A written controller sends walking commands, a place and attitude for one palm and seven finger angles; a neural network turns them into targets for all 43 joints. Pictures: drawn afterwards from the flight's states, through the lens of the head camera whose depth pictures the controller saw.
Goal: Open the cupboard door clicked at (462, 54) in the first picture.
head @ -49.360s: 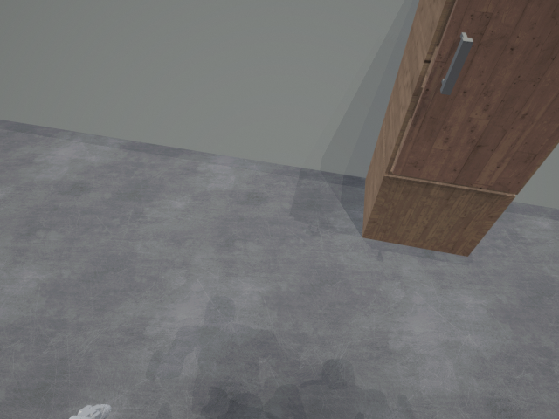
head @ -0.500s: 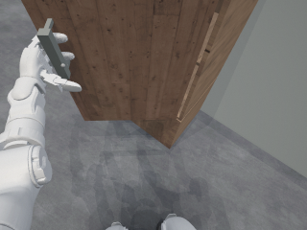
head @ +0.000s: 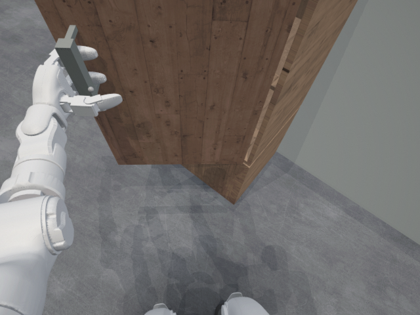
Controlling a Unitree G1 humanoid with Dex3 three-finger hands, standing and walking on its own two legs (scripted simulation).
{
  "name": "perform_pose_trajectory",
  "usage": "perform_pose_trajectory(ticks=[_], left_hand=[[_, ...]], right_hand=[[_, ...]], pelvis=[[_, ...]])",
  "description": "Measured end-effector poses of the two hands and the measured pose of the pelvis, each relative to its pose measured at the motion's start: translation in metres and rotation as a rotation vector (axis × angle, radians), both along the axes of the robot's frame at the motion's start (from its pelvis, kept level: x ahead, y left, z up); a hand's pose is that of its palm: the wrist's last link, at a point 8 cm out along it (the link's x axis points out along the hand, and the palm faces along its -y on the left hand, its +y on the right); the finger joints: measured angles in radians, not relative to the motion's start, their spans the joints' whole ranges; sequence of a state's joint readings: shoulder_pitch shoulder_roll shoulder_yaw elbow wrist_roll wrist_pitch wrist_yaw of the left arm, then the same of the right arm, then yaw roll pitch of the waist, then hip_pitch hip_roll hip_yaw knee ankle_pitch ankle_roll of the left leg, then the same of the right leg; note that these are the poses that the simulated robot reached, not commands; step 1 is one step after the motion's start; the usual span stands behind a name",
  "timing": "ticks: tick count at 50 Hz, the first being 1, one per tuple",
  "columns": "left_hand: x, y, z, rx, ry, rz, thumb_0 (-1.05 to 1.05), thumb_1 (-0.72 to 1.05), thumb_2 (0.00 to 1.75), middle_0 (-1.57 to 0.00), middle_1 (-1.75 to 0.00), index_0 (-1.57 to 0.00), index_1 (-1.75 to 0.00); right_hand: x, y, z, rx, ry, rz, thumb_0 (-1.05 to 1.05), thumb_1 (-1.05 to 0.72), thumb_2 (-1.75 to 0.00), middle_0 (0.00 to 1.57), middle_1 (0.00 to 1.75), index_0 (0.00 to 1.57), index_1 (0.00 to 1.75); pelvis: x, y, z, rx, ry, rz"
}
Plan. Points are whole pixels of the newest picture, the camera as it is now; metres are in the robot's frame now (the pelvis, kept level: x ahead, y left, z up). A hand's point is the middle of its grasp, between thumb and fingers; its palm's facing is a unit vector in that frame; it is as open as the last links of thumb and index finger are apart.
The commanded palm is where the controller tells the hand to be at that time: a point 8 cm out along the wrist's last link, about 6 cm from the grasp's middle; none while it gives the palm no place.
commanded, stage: close the thumb around the handle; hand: left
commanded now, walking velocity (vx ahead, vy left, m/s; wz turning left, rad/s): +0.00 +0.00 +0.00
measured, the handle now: (83, 69) +0.56 +0.20 +0.12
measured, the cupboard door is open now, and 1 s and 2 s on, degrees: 41 56 80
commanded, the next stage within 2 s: pull the door open along its arc in 0.38 s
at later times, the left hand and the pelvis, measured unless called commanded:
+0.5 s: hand (91, 88) +0.51 +0.18 +0.11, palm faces -0.06 -1.00 +0.01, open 5.6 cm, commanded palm +0.49 +0.23 +0.11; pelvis +0.00 +0.00 +0.00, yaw -1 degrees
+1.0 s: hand (96, 133) +0.41 +0.16 +0.11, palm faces +0.07 -0.99 +0.10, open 6.0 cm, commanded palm +0.34 +0.21 +0.11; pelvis +0.02 +0.01 +0.01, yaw -2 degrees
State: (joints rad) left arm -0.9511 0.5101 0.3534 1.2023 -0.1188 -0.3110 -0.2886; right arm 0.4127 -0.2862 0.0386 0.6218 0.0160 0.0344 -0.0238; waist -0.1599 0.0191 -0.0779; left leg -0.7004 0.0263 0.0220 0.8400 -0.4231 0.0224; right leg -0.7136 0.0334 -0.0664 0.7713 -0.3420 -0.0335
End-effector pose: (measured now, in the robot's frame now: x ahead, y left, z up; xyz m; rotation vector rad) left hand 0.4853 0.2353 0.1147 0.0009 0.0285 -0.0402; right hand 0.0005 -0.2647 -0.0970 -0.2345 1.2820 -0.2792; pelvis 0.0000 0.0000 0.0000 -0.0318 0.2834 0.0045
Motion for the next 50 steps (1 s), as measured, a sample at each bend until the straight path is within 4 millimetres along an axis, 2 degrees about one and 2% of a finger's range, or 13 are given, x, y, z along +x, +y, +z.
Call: perform_pose_trajectory(ticks=[15,28,34,38,42,46,50], left_hand=[[0.005,0.001,-0.001,-0.002,0.008,-0.009,0.0,0.7,0.82,-0.39,-1.32,-0.39,-1.33],[0.005,0.0,-0.001,-0.01,0.009,-0.014,0.0,0.72,0.82,-0.36,-1.34,-0.4,-1.35],[-0.002,-0.001,-0.002,-0.014,-0.009,-0.008,0.0,0.72,0.81,-0.35,-1.35,-0.39,-1.35],[-0.014,-0.002,-0.003,-0.016,-0.023,-0.017,0.0,0.72,0.78,-0.35,-1.35,-0.38,-1.35],[-0.034,-0.004,-0.004,-0.02,-0.036,-0.027,0.0,0.7,0.75,-0.35,-1.35,-0.38,-1.35],[-0.065,-0.01,-0.005,-0.035,-0.048,-0.027,0.0,0.69,0.73,-0.36,-1.35,-0.37,-1.35],[-0.103,-0.025,-0.007,-0.1,-0.063,0.115,0.02,0.67,0.73,-0.35,-1.35,-0.38,-1.35]], right_hand=[[-0.014,0.002,0.002,-0.003,0.032,-0.023,0.01,-0.91,-0.89,0.2,0.3,0.21,0.3],[-0.013,0.006,0.004,-0.002,0.014,-0.037,0.01,-0.91,-0.89,0.21,0.3,0.21,0.3],[-0.007,0.008,0.003,0.009,0.0,-0.034,0.01,-0.91,-0.89,0.21,0.3,0.21,0.3],[0.004,0.01,0.004,0.022,-0.033,-0.036,0.01,-0.91,-0.89,0.2,0.3,0.21,0.3],[0.025,0.012,0.006,0.041,-0.095,-0.028,0.01,-0.91,-0.89,0.2,0.3,0.21,0.3],[0.057,0.016,0.01,0.063,-0.189,0.0,0.01,-0.91,-0.89,0.2,0.3,0.21,0.3],[0.097,0.023,0.015,0.094,-0.295,0.07,0.01,-0.91,-0.89,0.2,0.3,0.2,0.3]], pelvis=[[0.001,0.001,0.0,-0.002,0.008,-0.007],[0.001,0.003,0.001,-0.003,0.002,-0.016],[0.004,0.006,0.002,-0.001,-0.002,-0.025],[0.008,0.007,0.004,0.001,-0.015,-0.033],[0.012,0.008,0.008,0.004,-0.037,-0.037],[0.015,0.009,0.011,0.006,-0.065,-0.038],[0.016,0.009,0.013,0.009,-0.093,-0.031]])
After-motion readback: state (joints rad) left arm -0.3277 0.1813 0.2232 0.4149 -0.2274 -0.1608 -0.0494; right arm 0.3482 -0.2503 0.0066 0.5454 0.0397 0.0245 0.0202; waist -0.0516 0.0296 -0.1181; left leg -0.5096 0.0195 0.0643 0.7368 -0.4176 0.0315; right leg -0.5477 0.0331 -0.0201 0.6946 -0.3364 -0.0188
